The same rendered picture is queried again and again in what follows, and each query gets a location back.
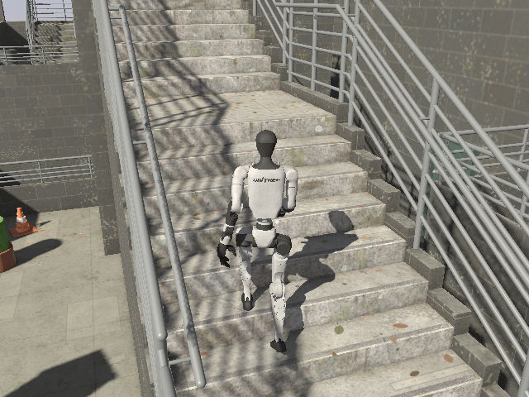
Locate robot right forearm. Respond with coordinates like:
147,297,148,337
279,199,296,214

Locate humanoid robot torso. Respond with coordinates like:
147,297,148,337
247,162,285,248

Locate right robot upper arm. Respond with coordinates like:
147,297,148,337
283,165,298,209

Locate left robot thigh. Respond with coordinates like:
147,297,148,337
236,227,253,260

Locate robot left hand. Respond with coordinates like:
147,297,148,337
217,242,236,268

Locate robot left forearm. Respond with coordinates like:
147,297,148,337
220,201,238,245

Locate left robot upper arm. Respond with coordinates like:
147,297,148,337
231,165,249,213

